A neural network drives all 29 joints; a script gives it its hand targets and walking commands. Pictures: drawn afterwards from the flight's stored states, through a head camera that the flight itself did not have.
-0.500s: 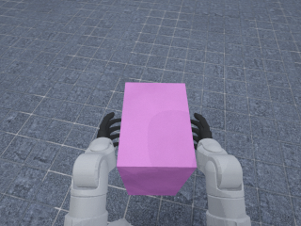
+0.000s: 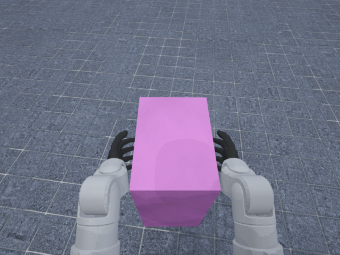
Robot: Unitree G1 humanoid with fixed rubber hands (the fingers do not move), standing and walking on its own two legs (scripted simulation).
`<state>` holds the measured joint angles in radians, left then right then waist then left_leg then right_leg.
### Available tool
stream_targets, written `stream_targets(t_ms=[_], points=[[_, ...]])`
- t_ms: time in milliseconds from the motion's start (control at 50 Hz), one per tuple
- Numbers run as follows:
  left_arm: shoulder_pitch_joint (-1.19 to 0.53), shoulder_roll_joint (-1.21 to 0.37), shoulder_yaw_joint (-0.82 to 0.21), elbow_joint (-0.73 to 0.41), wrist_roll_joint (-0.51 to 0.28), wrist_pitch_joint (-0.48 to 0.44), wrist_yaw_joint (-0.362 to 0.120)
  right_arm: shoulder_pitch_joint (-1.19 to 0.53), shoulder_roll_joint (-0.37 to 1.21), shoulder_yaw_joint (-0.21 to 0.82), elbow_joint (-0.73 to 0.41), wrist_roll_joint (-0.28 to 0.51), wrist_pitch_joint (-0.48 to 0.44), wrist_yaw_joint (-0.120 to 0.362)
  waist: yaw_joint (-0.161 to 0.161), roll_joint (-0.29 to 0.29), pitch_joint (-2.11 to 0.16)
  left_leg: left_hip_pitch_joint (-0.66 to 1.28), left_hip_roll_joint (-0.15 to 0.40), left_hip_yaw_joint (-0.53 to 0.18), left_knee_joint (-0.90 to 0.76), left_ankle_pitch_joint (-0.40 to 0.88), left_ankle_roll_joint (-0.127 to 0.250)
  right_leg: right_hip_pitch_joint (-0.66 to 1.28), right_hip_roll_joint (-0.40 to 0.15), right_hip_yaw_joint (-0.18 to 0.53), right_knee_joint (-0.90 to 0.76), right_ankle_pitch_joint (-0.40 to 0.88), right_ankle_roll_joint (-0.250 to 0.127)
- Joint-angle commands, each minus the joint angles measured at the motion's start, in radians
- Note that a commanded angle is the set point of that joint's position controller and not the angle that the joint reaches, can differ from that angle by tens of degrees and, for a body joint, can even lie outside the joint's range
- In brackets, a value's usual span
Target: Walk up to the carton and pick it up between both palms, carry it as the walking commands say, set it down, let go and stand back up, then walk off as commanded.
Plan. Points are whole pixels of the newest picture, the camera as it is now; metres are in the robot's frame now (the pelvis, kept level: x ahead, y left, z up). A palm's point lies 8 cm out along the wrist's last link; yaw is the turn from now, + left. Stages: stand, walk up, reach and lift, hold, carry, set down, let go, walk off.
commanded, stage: carry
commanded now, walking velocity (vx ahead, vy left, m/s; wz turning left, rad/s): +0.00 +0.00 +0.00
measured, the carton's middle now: (172, 168) +0.32 -0.01 +0.02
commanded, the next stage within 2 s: none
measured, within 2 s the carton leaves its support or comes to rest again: neither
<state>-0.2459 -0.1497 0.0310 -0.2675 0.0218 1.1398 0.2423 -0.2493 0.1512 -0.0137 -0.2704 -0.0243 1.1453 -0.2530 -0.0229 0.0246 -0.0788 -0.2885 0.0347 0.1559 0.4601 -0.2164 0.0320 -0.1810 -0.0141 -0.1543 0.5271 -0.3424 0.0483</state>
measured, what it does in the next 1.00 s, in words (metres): steps on the spot: right foot, then left foot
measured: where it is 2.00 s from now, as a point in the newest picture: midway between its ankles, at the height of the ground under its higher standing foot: outside the picture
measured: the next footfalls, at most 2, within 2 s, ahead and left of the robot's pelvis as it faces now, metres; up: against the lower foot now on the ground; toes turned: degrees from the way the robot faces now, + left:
right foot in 0.02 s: -0.06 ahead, -0.09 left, +0.00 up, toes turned -10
left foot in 0.24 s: +0.11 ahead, +0.08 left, +0.00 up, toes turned +7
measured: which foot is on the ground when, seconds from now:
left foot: down 0.00-0.06, up 0.08-0.22, down 0.24-1.00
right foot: up 0.00-0.00, down 0.02-0.28, up 0.30-0.36, down 0.38-1.00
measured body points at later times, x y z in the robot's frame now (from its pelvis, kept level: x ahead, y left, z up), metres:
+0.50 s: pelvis +0.08 -0.02 -0.02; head +0.09 -0.02 +0.43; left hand +0.39 +0.09 +0.07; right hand +0.38 -0.15 +0.07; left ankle +0.07 +0.08 -0.75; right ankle -0.01 -0.11 -0.75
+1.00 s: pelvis +0.08 -0.02 -0.02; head +0.08 -0.02 +0.43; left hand +0.38 +0.11 +0.06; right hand +0.38 -0.14 +0.06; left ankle +0.07 +0.08 -0.75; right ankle -0.01 -0.11 -0.75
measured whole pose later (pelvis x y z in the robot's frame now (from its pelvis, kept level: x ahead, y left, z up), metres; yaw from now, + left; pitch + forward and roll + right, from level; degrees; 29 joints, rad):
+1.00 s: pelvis +0.08 -0.02 -0.02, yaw +0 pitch +4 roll +0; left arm -0.26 -0.15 0.04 -0.15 0.03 1.08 0.23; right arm -0.26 0.15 -0.04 -0.16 -0.04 1.08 -0.24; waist 0.01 0.00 -0.08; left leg -0.34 0.03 0.12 0.59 -0.32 0.03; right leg -0.19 -0.02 -0.15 0.54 -0.41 -0.01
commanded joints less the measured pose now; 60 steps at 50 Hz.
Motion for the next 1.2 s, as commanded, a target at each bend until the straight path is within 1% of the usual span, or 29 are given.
stream_targets(t_ms=[0, 20, 40, 60, 80, 120, 160, 200, 220, 240, 260, 280, 300, 320, 360, 380, 400, 420, 440, 480, 520, 580, 640, 700, 780, 920, 1000, 1120, 1180], points=[[-0.299, -0.991, -0.441, -0.205, -0.270, -0.027, -0.124, -0.310, 0.991, 0.442, -0.209, 0.271, -0.032, 0.123, 0.033, 0.077, -0.393, 0.373, 0.172, -0.087, 0.159, 0.968, 0.016, 0.015, -0.033, 0.002, -0.302, 0.239, 0.012], [-0.253, -0.950, -0.412, -0.060, -0.210, -0.020, -0.139, -0.229, 0.956, 0.413, -0.055, 0.199, -0.026, 0.132, 0.026, -0.024, -0.374, 0.136, 0.114, -0.068, 0.192, 0.533, -0.012, 0.211, -0.092, 0.050, -0.260, 0.612, 0.006], [-0.271, -0.962, -0.411, -0.062, -0.203, -0.030, -0.141, -0.274, 0.975, 0.440, -0.079, 0.204, -0.028, 0.136, 0.034, -0.200, -0.343, -0.124, 0.037, -0.023, 0.282, 0.041, -0.035, 0.408, -0.213, 0.163, -0.137, 1.219, -0.034], [-0.292, -0.975, -0.422, -0.065, -0.207, -0.034, -0.146, -0.277, 0.969, 0.437, -0.076, 0.190, -0.033, 0.136, 0.043, -0.293, -0.302, -0.361, -0.024, 0.001, 0.330, -0.276, -0.052, 0.574, -0.289, 0.211, -0.047, 1.603, -0.083], [-0.309, -0.989, -0.434, -0.092, -0.226, -0.034, -0.151, -0.282, 0.978, 0.444, -0.090, 0.194, -0.036, 0.135, 0.041, -0.250, -0.279, -0.408, -0.029, -0.025, 0.332, -0.285, -0.050, 0.584, -0.308, 0.203, -0.041, 1.601, -0.111], [-0.313, -1.004, -0.437, -0.109, -0.231, -0.037, -0.151, -0.304, 0.995, 0.452, -0.102, 0.205, -0.038, 0.135, 0.040, -0.182, -0.263, -0.347, -0.036, -0.021, 0.274, -0.208, -0.044, 0.506, -0.262, 0.147, -0.035, 1.383, -0.120], [-0.303, -1.017, -0.442, -0.108, -0.226, -0.045, -0.156, -0.318, 1.013, 0.461, -0.113, 0.214, -0.048, 0.140, 0.043, -0.195, -0.268, -0.231, -0.046, -0.004, 0.197, -0.094, -0.040, 0.412, -0.210, 0.089, -0.016, 1.217, -0.112], [-0.303, -1.017, -0.448, -0.118, -0.230, -0.054, -0.158, -0.332, 1.028, 0.470, -0.135, 0.225, -0.056, 0.145, 0.023, -0.184, -0.292, -0.023, -0.031, -0.007, 0.022, 0.138, -0.020, 0.285, -0.169, 0.042, 0.057, 1.105, -0.084], [-0.309, -1.011, -0.454, -0.136, -0.234, -0.056, -0.156, -0.330, 1.031, 0.470, -0.151, 0.231, -0.056, 0.146, 0.012, -0.156, -0.329, 0.129, 0.023, -0.069, -0.016, 0.354, 0.005, 0.178, -0.148, 0.037, 0.135, 0.939, -0.060], [-0.324, -0.995, -0.460, -0.149, -0.234, -0.050, -0.156, -0.300, 1.010, 0.453, -0.128, 0.221, -0.055, 0.145, 0.003, -0.021, -0.385, 0.312, 0.152, -0.212, 0.067, 0.828, 0.068, 0.001, -0.103, 0.043, 0.240, 0.629, -0.011], [-0.351, -0.994, -0.466, -0.186, -0.249, -0.044, -0.152, -0.301, 1.012, 0.447, -0.137, 0.233, -0.055, 0.141, -0.004, 0.169, -0.426, 0.455, 0.266, -0.308, 0.120, 1.244, 0.143, -0.160, -0.038, 0.039, 0.299, 0.170, 0.028], [-0.320, -0.976, -0.454, -0.125, -0.230, -0.039, -0.151, -0.274, 0.998, 0.427, -0.086, 0.218, -0.054, 0.141, -0.002, 0.232, -0.406, 0.503, 0.292, -0.335, 0.089, 1.349, 0.172, -0.258, -0.011, 0.075, 0.251, -0.202, 0.024], [-0.318, -0.970, -0.456, -0.124, -0.233, -0.044, -0.151, -0.277, 0.997, 0.421, -0.095, 0.219, -0.059, 0.141, 0.008, 0.185, -0.411, 0.488, 0.290, -0.302, 0.090, 1.280, 0.156, -0.230, -0.033, 0.104, 0.142, -0.237, 0.007], [-0.323, -0.985, -0.455, -0.144, -0.240, -0.050, -0.149, -0.304, 1.000, 0.421, -0.121, 0.232, -0.063, 0.141, 0.015, 0.138, -0.403, 0.423, 0.250, -0.235, 0.107, 1.133, 0.118, -0.150, -0.034, 0.082, 0.003, -0.179, 0.002], [-0.327, -0.960, -0.397, -0.104, -0.226, -0.063, -0.138, -0.311, 0.959, 0.375, -0.091, 0.220, -0.069, 0.132, 0.023, 0.060, -0.385, 0.223, 0.157, -0.151, 0.097, 0.664, 0.020, 0.060, -0.064, 0.070, -0.162, 0.172, -0.007], [-0.281, -0.955, -0.386, 0.009, -0.176, -0.068, -0.151, -0.257, 0.957, 0.374, 0.022, 0.170, -0.068, 0.146, 0.019, -0.011, -0.388, 0.124, 0.123, -0.130, 0.113, 0.432, -0.003, 0.149, -0.130, 0.123, -0.112, 0.493, -0.031], [-0.323, -1.000, -0.424, -0.058, -0.201, -0.080, -0.153, -0.323, 1.001, 0.431, -0.069, 0.205, -0.074, 0.153, 0.019, -0.112, -0.373, 0.062, 0.093, -0.115, 0.114, 0.231, -0.017, 0.185, -0.189, 0.157, -0.044, 0.781, -0.063], [-0.374, -1.031, -0.452, -0.170, -0.255, -0.076, -0.142, -0.370, 1.027, 0.459, -0.184, 0.254, -0.071, 0.142, 0.017, -0.132, -0.352, 0.031, 0.080, -0.113, 0.115, 0.168, -0.023, 0.199, -0.208, 0.150, -0.023, 0.905, -0.076], [-0.346, -1.023, -0.442, -0.153, -0.255, -0.057, -0.132, -0.352, 1.015, 0.454, -0.179, 0.256, -0.054, 0.133, 0.018, -0.112, -0.348, 0.038, 0.077, -0.111, 0.123, 0.216, -0.021, 0.190, -0.205, 0.139, -0.009, 0.936, -0.078], [-0.271, -0.959, -0.397, -0.053, -0.209, -0.040, -0.126, -0.294, 0.951, 0.411, -0.078, 0.216, -0.040, 0.131, 0.022, -0.061, -0.366, 0.089, 0.090, -0.113, 0.147, 0.448, -0.014, 0.162, -0.168, 0.113, 0.027, 0.871, -0.062], [-0.275, -0.938, -0.381, -0.022, -0.194, -0.050, -0.131, -0.295, 0.928, 0.387, -0.035, 0.199, -0.051, 0.135, 0.024, -0.032, -0.358, 0.113, 0.097, -0.111, 0.158, 0.588, -0.013, 0.130, -0.130, 0.090, 0.034, 0.768, -0.045], [-0.321, -0.953, -0.383, -0.012, -0.194, -0.070, -0.139, -0.320, 0.942, 0.375, -0.009, 0.195, -0.071, 0.142, 0.024, -0.031, -0.326, 0.093, 0.086, -0.095, 0.150, 0.537, -0.018, 0.127, -0.116, 0.085, 0.000, 0.727, -0.043], [-0.342, -0.957, -0.388, -0.018, -0.200, -0.080, -0.140, -0.329, 0.953, 0.375, -0.011, 0.194, -0.083, 0.140, 0.024, -0.060, -0.324, 0.066, 0.069, -0.078, 0.129, 0.439, -0.021, 0.168, -0.132, 0.092, 0.007, 0.816, -0.054], [-0.335, -0.949, -0.391, -0.024, -0.205, -0.085, -0.138, -0.323, 0.946, 0.371, -0.016, 0.192, -0.089, 0.136, 0.025, -0.038, -0.350, 0.111, 0.083, -0.090, 0.132, 0.547, -0.015, 0.152, -0.122, 0.084, 0.034, 0.780, -0.049], [-0.337, -0.940, -0.388, -0.018, -0.202, -0.095, -0.139, -0.318, 0.934, 0.358, -0.005, 0.184, -0.100, 0.137, 0.025, 0.014, -0.362, 0.173, 0.111, -0.117, 0.152, 0.714, -0.001, 0.095, -0.086, 0.063, 0.008, 0.594, -0.036], [-0.329, -0.944, -0.398, -0.022, -0.206, -0.096, -0.141, -0.314, 0.941, 0.373, -0.022, 0.182, -0.102, 0.137, 0.025, -0.051, -0.368, 0.111, 0.093, -0.111, 0.135, 0.504, -0.003, 0.151, -0.135, 0.086, 0.023, 0.741, -0.058], [-0.330, -0.942, -0.392, -0.006, -0.197, -0.097, -0.144, -0.319, 0.937, 0.365, -0.001, 0.178, -0.103, 0.142, 0.025, -0.019, -0.373, 0.142, 0.116, -0.135, 0.136, 0.562, 0.007, 0.109, -0.125, 0.083, 0.020, 0.606, -0.052], [-0.371, -0.973, -0.408, -0.037, -0.207, -0.094, -0.143, -0.361, 0.966, 0.379, -0.033, 0.198, -0.096, 0.145, 0.023, -0.027, -0.332, 0.114, 0.114, -0.152, 0.078, 0.354, 0.008, 0.075, -0.139, 0.095, -0.028, 0.447, -0.059], [-0.361, -0.950, -0.383, 0.012, -0.187, -0.086, -0.140, -0.352, 0.942, 0.352, 0.019, 0.179, -0.088, 0.144, 0.023, -0.021, -0.312, 0.104, 0.117, -0.165, 0.047, 0.307, 0.009, 0.056, -0.140, 0.102, -0.048, 0.354, -0.057]])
